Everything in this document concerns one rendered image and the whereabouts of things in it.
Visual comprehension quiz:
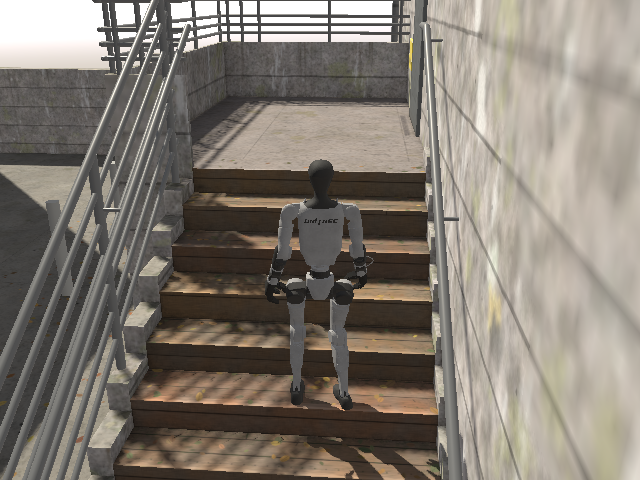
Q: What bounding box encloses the left robot forearm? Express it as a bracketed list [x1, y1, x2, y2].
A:
[267, 245, 287, 285]

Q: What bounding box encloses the robot head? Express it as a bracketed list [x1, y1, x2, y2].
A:
[303, 159, 338, 209]

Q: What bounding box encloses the robot right upper arm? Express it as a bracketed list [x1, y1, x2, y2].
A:
[342, 202, 364, 258]

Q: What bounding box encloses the robot left hand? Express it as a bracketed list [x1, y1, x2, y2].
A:
[265, 280, 286, 304]

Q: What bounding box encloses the robot left upper arm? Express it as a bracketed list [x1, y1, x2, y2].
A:
[276, 203, 300, 260]

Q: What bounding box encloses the right robot forearm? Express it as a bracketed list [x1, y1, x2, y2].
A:
[352, 244, 367, 277]

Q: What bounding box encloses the right robot thigh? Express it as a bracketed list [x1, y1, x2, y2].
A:
[328, 279, 354, 346]

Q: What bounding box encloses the robot right hand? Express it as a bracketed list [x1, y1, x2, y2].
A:
[344, 271, 367, 290]

